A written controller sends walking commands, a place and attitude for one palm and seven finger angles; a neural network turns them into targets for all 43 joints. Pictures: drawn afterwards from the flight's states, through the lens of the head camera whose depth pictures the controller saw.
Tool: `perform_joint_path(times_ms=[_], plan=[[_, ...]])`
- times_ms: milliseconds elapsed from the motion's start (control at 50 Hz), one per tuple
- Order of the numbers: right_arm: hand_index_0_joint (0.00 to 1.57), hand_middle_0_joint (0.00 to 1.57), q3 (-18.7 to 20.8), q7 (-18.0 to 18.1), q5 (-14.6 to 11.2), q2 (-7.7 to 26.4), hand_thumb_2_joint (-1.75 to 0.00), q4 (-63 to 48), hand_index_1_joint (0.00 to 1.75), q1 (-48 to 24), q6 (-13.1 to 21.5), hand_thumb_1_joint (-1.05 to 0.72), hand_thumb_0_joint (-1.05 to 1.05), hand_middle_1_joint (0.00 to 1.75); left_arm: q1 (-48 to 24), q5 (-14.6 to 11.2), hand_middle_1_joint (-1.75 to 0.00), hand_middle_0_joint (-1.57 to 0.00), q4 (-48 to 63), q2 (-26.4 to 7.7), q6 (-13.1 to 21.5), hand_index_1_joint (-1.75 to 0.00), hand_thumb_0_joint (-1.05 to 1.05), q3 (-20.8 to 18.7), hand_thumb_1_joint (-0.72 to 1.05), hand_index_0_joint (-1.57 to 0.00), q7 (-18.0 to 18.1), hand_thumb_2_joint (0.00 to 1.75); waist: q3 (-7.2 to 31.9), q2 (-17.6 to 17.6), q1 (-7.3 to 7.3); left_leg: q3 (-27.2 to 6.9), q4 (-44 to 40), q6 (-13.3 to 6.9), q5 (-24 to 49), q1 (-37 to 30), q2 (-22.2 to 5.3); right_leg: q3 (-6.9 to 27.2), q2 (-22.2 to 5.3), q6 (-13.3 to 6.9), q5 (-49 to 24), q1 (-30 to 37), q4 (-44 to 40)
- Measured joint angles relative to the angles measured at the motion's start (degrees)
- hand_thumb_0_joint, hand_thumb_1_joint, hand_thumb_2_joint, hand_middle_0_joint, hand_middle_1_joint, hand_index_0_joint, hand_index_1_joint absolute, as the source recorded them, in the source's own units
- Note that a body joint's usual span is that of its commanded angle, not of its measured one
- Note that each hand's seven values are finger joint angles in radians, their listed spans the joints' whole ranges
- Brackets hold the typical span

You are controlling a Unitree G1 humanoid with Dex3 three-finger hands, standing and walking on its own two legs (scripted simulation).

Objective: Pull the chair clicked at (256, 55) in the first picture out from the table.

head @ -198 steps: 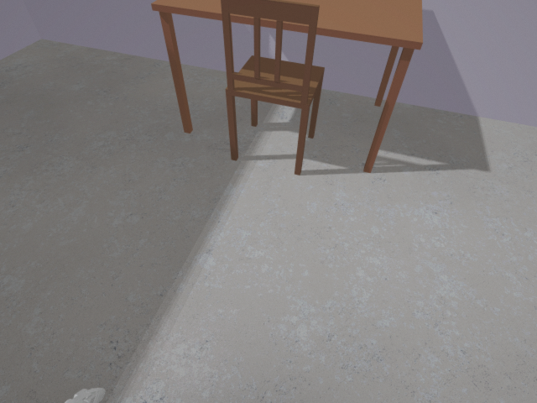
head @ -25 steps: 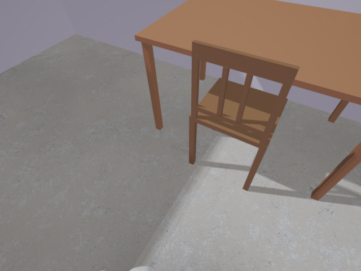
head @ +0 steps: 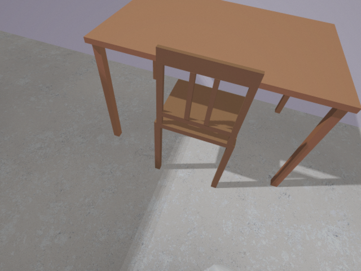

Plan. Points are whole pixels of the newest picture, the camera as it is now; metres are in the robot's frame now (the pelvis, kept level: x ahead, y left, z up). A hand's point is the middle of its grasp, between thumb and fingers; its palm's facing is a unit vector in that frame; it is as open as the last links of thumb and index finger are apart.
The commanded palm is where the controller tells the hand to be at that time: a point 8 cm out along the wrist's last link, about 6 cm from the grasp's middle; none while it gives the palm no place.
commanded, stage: turn to face it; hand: left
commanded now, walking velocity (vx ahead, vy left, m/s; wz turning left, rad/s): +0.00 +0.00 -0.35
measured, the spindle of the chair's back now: (189, 97) +0.77 +0.02 -0.12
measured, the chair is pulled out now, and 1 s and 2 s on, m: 0.00 0.00 0.00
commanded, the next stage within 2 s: take the last steps up to it in 0.24 s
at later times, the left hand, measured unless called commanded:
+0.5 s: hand out of the picture +0.11 +0.11 -0.16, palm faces -0.13 -0.97 -0.20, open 7.4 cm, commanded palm none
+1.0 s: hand (143, 257) +0.18 +0.10 -0.17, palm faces -0.18 -0.96 -0.19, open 7.3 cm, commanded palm none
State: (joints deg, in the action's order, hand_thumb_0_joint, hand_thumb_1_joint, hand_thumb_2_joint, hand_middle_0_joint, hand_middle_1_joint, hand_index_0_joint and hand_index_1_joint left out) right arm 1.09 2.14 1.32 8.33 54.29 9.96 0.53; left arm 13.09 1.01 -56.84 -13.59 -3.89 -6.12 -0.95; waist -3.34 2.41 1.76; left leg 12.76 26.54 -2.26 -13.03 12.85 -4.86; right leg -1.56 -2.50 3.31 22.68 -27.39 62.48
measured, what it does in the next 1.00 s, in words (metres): walks ahead: right foot, then left foot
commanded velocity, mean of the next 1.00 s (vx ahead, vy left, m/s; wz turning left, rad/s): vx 0.20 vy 0.02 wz -0.11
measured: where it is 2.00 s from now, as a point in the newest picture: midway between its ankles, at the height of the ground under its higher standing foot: (195, 268)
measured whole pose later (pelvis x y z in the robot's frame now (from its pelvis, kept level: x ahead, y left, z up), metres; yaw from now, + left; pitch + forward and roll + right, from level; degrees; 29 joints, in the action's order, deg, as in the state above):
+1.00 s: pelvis +0.10 -0.07 -0.01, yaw -12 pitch +0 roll +2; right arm 1.1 0.9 1.6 6.7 64.7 24.3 2.5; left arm 12.7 1.2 -60.0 -9.9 -0.1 -3.6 -1.4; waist -3.3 0.6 -1.3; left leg 8.0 20.5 0.7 -19.4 0.5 -1.4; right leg -5.3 -4.9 -0.8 15.4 -25.1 38.4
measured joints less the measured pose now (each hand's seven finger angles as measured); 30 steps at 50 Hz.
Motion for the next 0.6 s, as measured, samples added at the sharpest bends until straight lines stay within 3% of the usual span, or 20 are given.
perform_joint_path(times_ms=[160,220,260,300,380,480,600], plan=[[0.2,0.2,1.64,-0.75,0.39,2.4,-0.9,2.19,0.3,3.51,-1.03,-0.92,0.0,0.3,-3.77,0.01,-0.3,-0.2,1.56,0.35,-0.34,-0.3,0.01,0.96,0.91,-0.19,0.3,0.9,-0.76,-2.43,-2.82,3.87,2.31,1.5,-1.37,0.34,-2.61,-2.41,-0.86,-0.95,2.83,7.41,-16.77],[0.2,0.2,2.14,-1.12,0.13,3.55,-0.9,3.11,0.3,5.51,-1.67,-0.91,0.0,0.3,-4.73,0.06,-0.3,-0.2,2.89,0.66,0.87,-0.3,0.01,1.71,0.91,-0.19,0.3,0.9,-0.39,-3.0,-3.41,4.86,6.68,2.87,-3.3,2.22,-3.71,-3.08,-0.48,-2.52,-4.91,12.78,-29.15],[0.2,0.2,2.46,-1.12,-0.17,4.8,-0.9,3.92,0.3,5.85,-2.9,-0.91,0.0,0.3,-5.55,0.08,-0.3,-0.2,2.96,1.8,1.96,-0.3,0.01,2.32,0.91,-0.19,0.81,0.9,-0.73,-4.97,-3.77,1.12,14.32,4.15,-11.08,5.62,-4.16,-3.31,0.83,-4.15,-4.23,12.39,-28.66],[0.2,0.2,2.53,-0.81,-0.28,5.4,-0.9,4.68,0.3,5.78,-4.21,-0.91,0.0,0.3,-5.53,-0.08,-0.3,-0.2,3.13,2.76,2.47,-0.3,0.01,2.91,0.91,-0.19,1.14,0.9,-0.63,-5.63,-3.88,-3.93,23.17,4.59,-15.24,9.21,-2.53,-2.94,1.49,-5.17,-4.28,12.46,-28.98],[0.2,0.2,2.46,-0.88,-0.14,5.27,-0.9,5.03,0.3,5.66,-4.15,-0.91,0.01,0.3,-4.93,-0.23,-0.3,-0.2,2.59,3.92,2.26,-0.3,0.01,3.4,0.91,-0.2,1.51,0.9,0.12,-5.28,-4.22,-8.46,32.18,5.52,-10.95,12.87,-0.78,-1.93,2.46,-5.85,-7.0,14.2,-33.42],[0.2,0.2,1.96,-1.34,0.32,4.07,-0.9,5.2,0.3,6.32,-3.01,-0.91,0.0,0.3,-3.58,-0.09,-0.3,-0.2,1.24,4.87,3.15,-0.3,0.01,3.63,0.9,-0.2,1.06,0.9,1.54,-4.16,-3.68,-9.09,26.53,5.78,-9.75,10.39,-0.19,-1.35,3.39,-6.27,-8.89,16.23,-37.42],[0.2,0.2,1.31,-2.02,0.39,2.42,-0.9,5.34,0.3,6.72,-1.18,-0.91,0.0,0.3,0.27,-0.02,-0.3,-0.21,-0.8,3.82,4.25,-0.3,0.0,3.04,0.92,-0.2,0.75,0.9,3.16,-2.56,-1.65,-7.97,11.54,3.96,-9.64,3.48,1.33,-0.75,3.83,-5.9,-8.17,17.81,-38.01]])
